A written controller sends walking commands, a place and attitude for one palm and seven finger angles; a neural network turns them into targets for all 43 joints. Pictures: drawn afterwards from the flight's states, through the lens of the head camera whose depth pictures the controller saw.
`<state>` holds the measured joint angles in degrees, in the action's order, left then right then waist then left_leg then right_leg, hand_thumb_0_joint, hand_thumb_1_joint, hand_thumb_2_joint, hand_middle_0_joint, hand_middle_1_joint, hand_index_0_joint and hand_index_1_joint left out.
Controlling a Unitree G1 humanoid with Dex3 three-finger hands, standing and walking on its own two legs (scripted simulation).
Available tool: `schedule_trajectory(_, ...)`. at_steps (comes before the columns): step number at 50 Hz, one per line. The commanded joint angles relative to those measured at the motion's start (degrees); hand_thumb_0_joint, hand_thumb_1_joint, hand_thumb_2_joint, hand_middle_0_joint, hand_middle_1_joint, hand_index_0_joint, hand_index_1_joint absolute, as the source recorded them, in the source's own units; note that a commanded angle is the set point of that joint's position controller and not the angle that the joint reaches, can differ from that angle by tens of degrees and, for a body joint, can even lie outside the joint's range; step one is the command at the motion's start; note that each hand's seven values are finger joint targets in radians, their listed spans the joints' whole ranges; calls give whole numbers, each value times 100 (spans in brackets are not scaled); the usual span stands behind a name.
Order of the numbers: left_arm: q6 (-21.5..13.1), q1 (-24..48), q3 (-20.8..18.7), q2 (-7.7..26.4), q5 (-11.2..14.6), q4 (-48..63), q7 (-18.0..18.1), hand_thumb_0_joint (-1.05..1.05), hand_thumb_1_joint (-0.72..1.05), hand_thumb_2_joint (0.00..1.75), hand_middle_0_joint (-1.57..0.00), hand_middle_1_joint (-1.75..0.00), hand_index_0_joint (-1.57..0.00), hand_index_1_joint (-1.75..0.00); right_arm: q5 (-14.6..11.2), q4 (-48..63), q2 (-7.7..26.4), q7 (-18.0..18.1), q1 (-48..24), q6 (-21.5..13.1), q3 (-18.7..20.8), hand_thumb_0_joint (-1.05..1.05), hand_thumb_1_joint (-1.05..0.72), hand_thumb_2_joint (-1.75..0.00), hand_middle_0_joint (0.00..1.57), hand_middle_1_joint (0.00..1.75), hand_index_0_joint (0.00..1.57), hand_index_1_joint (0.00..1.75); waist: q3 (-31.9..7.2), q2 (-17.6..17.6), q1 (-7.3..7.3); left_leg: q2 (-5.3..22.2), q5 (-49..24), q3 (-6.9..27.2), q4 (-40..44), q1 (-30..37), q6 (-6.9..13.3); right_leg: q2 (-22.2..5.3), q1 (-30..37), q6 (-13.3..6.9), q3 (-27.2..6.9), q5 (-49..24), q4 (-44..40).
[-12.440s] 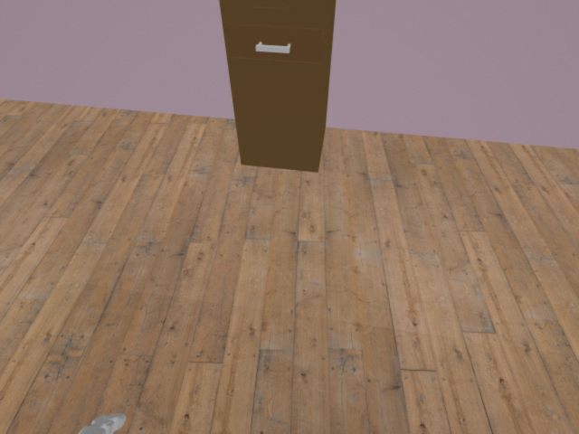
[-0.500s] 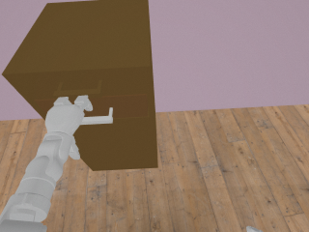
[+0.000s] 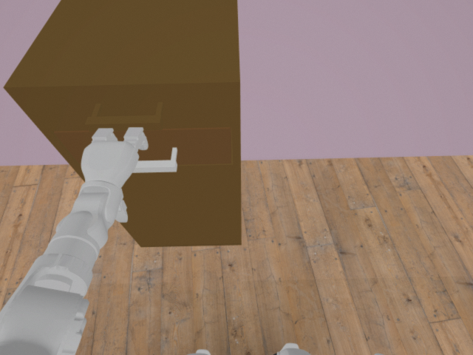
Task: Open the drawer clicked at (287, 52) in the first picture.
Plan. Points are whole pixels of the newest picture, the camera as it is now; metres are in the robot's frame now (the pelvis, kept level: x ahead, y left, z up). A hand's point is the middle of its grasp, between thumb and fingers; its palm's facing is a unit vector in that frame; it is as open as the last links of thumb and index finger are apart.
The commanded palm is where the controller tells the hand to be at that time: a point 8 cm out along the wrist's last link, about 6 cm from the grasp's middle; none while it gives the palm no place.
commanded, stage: move the hooked fingers above the handle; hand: left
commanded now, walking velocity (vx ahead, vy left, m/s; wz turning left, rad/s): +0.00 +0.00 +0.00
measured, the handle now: (147, 159) +0.53 +0.23 -0.07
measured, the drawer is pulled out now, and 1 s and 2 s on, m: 0.00 0.00 0.00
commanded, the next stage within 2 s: none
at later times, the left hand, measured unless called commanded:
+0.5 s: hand (141, 183) +0.43 +0.21 -0.02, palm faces -0.12 +0.02 -0.99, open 14.2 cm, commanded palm +0.47 +0.24 +0.03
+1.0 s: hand (136, 162) +0.48 +0.23 -0.02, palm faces -0.10 -0.04 -0.99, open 13.5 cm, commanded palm +0.47 +0.25 +0.04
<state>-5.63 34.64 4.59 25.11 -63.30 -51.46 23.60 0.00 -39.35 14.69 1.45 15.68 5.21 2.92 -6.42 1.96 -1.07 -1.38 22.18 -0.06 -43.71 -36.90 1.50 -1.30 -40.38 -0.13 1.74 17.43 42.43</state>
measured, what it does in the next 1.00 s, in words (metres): stands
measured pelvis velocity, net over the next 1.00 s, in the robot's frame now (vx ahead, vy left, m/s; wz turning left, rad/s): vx -0.01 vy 0.01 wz -0.04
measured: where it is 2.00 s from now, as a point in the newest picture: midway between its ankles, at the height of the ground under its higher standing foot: outside the picture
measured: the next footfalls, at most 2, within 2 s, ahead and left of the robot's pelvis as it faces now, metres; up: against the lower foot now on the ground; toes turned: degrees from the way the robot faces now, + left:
none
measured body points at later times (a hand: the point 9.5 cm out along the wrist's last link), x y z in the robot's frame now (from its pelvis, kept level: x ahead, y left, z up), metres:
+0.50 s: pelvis -0.07 -0.01 -0.04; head +0.05 -0.02 +0.40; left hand +0.43 +0.21 +0.03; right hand -0.05 -0.30 -0.15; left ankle -0.02 +0.10 -0.71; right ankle +0.03 -0.12 -0.71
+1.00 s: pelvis -0.01 +0.01 -0.03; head +0.11 +0.00 +0.41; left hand +0.48 +0.23 +0.04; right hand +0.00 -0.27 -0.15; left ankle -0.02 +0.10 -0.71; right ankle +0.03 -0.12 -0.71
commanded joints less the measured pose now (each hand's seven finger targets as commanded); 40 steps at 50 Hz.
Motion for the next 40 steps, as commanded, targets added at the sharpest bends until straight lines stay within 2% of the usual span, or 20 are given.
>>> schedule_trajectory(1, 379, 3149, -274, 1355, 78, 252, -55, 0, -50, 30, -30, -120, -30, -120, -30, 364, 884, 101, 608, -138, 273, 0, -90, -90, 20, 30, 20, 30, -1526, -173, -658, -107, -784, -34, 496, 444, 111, 271, 754, -194, -74, -382, -535)
schedule_trajectory(2, 422, 3155, -332, 1478, 97, 32, -70, 0, -50, 30, -30, -120, -30, -120, -44, 335, 897, 122, 637, -144, 246, 0, -90, -90, 20, 30, 20, 30, -1442, -344, -683, -112, -562, -31, 490, 299, 123, 267, 720, -177, -85, -194, -553)
schedule_trajectory(4, 402, 3456, -310, 1632, 140, -44, -103, 0, -50, 30, -30, -120, -30, -120, -66, 342, 937, 157, 697, -176, 207, 0, -90, -90, 20, 30, 20, 30, -1448, -321, -760, -127, -242, -17, 473, 109, 131, 248, 628, -157, -118, 63, -543)
schedule_trajectory(5, 420, 3429, -174, 1494, 155, -183, -131, 0, -50, 30, -30, -120, -30, -120, -70, 371, 923, 171, 701, -192, 185, 0, -90, -90, 20, 30, 20, 30, -1464, -254, -772, -148, -114, -23, 464, 72, 133, 252, 567, -161, -121, 163, -537)
schedule_trajectory(8, 360, 3696, -173, 1602, 189, -330, -165, 0, -50, 30, -30, -120, -30, -120, -66, 344, 959, 223, 744, -246, 155, 0, -90, -90, 20, 30, 20, 30, -1420, -222, -898, -142, 234, -7, 388, -106, 145, 248, 327, -162, -143, 420, -500)
schedule_trajectory(10, 308, 3784, 1, 1495, 215, -381, -200, 0, -50, 30, -30, -120, -30, -120, -90, 394, 944, 246, 782, -295, 130, 0, -90, -90, 20, 30, 20, 30, -1487, -156, -938, -163, 547, -18, 350, -257, 148, 229, 251, -144, -178, 659, -485)
schedule_trajectory(13, 253, 3805, -47, 1670, 275, -601, -261, 0, -50, 30, -30, -120, -30, -120, -104, 395, 978, 301, 793, -375, 81, 0, -90, -90, 20, 30, 20, 30, -1327, -336, -1026, -163, 890, -22, 232, -608, 172, 227, 108, -127, -228, 995, -489)
schedule_trajectory(17, 144, 3845, 86, 1674, 331, -588, -359, 0, -50, 30, -30, -120, -30, -120, -123, 426, 1010, 363, 840, -529, 37, 0, -90, -90, 20, 30, 20, 30, -1422, -65, -1020, -138, 1197, -13, 128, -788, 162, 218, -165, -124, -246, 1268, -336)
schedule_trajectory(18, 115, 3919, -1, 1798, 343, -602, -367, 0, -50, 30, -30, -120, -30, -120, -116, 396, 1038, 372, 851, -548, 35, 0, -90, -90, 20, 30, 20, 30, -1518, -138, -1048, -134, 1207, 0, 75, -851, 175, 222, -144, -123, -257, 1276, -307)
schedule_trajectory(22, -206, 4310, -164, 2123, 351, -194, -407, 0, -50, 30, -30, -120, -30, -120, -82, 467, 1038, 418, 890, -690, 21, 0, -90, -90, 20, 30, 20, 30, -1997, 136, -1010, -146, 1339, 46, -237, -1138, 196, 216, -228, -123, -343, 1472, -42)
schedule_trajectory(25, -479, 4537, -723, 2922, 304, 65, -251, 0, -50, 30, -30, -120, -30, -120, -35, 469, 1050, 436, 970, -750, -14, 0, -90, -90, 20, 30, 20, 30, -2554, 420, -885, -135, 1211, 108, -471, -1357, 219, 239, -108, -143, -400, 1377, 240)
schedule_trajectory(27, -522, 4523, -987, 3333, 249, 106, -55, 0, -50, 30, -30, -120, -30, -120, -19, 478, 1042, 448, 947, -740, -48, 0, -90, -90, 20, 30, 20, 30, -2741, 435, -790, -157, 1166, 76, -590, -1631, 227, 224, 27, -125, -477, 1446, 299)
schedule_trajectory(28, -474, 4391, -1127, 3520, 249, 12, 63, 0, -50, 30, -30, -120, -30, -120, -8, 497, 1034, 439, 916, -714, -72, 0, -90, -90, 20, 30, 20, 30, -2795, 234, -724, -176, 1108, 51, -631, -1773, 237, 219, 205, -119, -522, 1502, 261)
schedule_trajectory(30, -277, 4091, -1241, 3689, 226, -74, 306, 0, -50, 30, -30, -120, -30, -120, -12, 500, 1060, 419, 864, -666, -79, 0, -90, -90, 20, 30, 20, 30, -2892, 330, -590, -191, 809, -42, -632, -1862, 225, 205, 459, -111, -541, 1244, 258)
schedule_trajectory(32, 75, 3997, -1186, 3627, 210, -347, 449, 0, -50, 30, -30, -120, -30, -120, -2, 446, 1086, 362, 869, -576, -89, 0, -90, -90, 20, 30, 20, 30, -3004, 487, -538, -198, 462, -75, -579, -1768, 196, 225, 584, -105, -442, 771, 310)
schedule_trajectory(34, 471, 3868, -1196, 3621, 278, -749, 427, 0, -50, 30, -30, -120, -30, -120, -14, 368, 1140, 317, 929, -488, -96, 0, -90, -90, 20, 30, 20, 30, -3063, 196, -593, -179, 149, -127, -552, -1757, 192, 225, 856, -52, -393, 284, 279)
schedule_trajectory(36, 710, 4253, -1314, 3891, 361, -555, 374, 0, -50, 30, -30, -120, -30, -120, -44, 335, 1194, 316, 994, -356, -97, 0, -90, -90, 20, 30, 20, 30, -3290, -55, -635, -175, -53, -146, -463, -1664, 210, 222, 1241, 6, -420, -44, 177)
schedule_trajectory(38, 649, 4620, -1450, 4067, 418, -113, 205, 0, -50, 30, -30, -120, -30, -120, -22, 312, 1189, 354, 1036, -326, -62, 0, -90, -90, 20, 30, 20, 30, -3708, -1, -660, -151, -346, -118, -441, -1374, 238, 230, 1550, 16, -438, -465, 183)
schedule_trajectory(39, 563, 4635, -1461, 4017, 416, -22, 61, 0, -50, 30, -30, -120, -30, -120, -4, 257, 1191, 359, 1133, -324, -20, 0, -90, -90, 20, 30, 20, 30, -3859, 224, -696, -140, -515, -89, -430, -1146, 238, 236, 1527, 13, -419, -678, 193)
schedule_trajectory(40, 480, 4417, -1407, 3809, 413, -153, -113, 0, -50, 30, -30, -120, -30, -120, 15, 188, 1178, 356, 1197, -321, 14, 0, -90, -90, 20, 30, 20, 30, -3784, 144, -728, -119, -660, -65, -438, -1012, 249, 246, 1481, 12, -390, -850, 190)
